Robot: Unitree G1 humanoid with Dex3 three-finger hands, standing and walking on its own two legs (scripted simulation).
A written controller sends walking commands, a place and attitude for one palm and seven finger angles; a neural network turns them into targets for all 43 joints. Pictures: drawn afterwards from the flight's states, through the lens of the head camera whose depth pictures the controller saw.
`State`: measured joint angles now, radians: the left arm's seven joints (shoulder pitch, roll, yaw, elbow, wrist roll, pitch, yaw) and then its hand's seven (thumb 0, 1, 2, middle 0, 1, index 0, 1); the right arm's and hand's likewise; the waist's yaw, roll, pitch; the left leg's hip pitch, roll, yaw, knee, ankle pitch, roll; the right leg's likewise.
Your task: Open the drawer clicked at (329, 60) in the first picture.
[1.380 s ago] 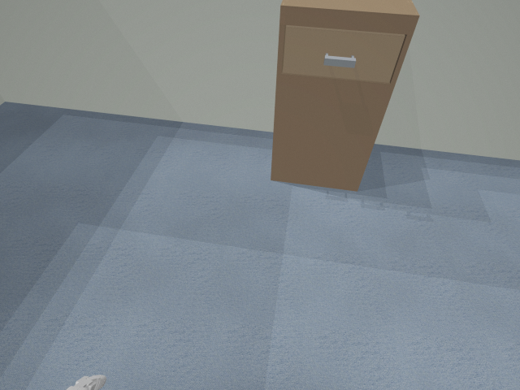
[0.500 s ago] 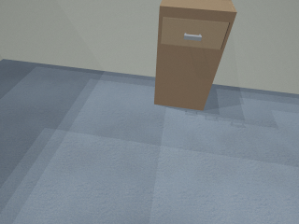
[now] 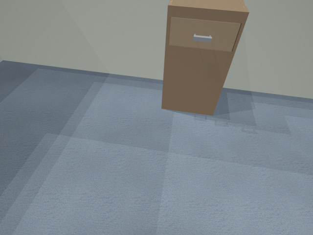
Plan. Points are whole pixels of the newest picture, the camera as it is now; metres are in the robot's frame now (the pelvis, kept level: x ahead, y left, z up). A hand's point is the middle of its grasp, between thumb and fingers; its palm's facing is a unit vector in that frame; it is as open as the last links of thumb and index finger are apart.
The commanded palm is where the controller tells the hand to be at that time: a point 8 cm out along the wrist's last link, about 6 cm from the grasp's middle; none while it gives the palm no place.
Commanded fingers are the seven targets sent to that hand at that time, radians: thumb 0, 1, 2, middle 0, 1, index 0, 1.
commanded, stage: look at it before walking up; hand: left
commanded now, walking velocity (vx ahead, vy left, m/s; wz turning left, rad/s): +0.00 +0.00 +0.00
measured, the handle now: (202, 37) +1.27 -0.23 -0.05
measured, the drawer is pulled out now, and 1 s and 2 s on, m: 0.00 0.00 0.00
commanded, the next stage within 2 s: walk to a spot facing it in 0.06 s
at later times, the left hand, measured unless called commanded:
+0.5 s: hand out of the picture +0.06 +0.20 -0.18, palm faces -0.14 -0.95 -0.28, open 7.4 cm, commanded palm none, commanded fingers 0.00 0.90 0.90 -0.20 -0.30 -0.20 -0.30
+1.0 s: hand out of the picture +0.11 +0.16 -0.17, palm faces -0.26 -0.94 -0.21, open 7.4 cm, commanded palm none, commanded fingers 0.00 0.90 0.90 -0.20 -0.30 -0.20 -0.30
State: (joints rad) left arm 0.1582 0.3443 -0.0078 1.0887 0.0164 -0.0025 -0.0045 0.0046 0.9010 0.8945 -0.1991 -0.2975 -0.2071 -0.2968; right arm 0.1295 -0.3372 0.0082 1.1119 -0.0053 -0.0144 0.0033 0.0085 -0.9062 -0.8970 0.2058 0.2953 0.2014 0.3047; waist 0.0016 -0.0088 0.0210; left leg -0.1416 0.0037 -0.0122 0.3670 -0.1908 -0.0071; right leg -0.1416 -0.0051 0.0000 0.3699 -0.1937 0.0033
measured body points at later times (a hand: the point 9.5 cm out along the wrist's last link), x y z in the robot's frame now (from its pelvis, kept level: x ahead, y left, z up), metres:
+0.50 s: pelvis -0.01 -0.02 -0.02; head +0.01 -0.03 +0.43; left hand +0.06 +0.25 -0.16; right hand +0.04 -0.28 -0.17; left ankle +0.01 +0.12 -0.75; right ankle -0.01 -0.11 -0.74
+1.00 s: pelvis +0.11 -0.03 +0.00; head +0.12 -0.04 +0.45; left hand +0.13 +0.20 -0.15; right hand +0.13 -0.31 -0.14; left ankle +0.22 +0.08 -0.70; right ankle -0.01 -0.10 -0.75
